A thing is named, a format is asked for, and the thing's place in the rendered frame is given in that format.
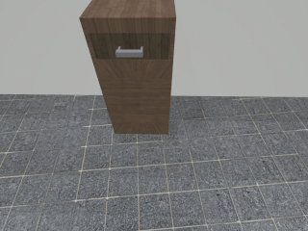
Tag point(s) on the cabinet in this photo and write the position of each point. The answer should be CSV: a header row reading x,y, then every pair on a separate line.
x,y
136,92

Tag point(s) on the drawer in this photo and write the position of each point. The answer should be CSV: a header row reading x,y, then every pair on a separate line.
x,y
155,46

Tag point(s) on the handle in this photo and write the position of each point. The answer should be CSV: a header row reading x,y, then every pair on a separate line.
x,y
129,53

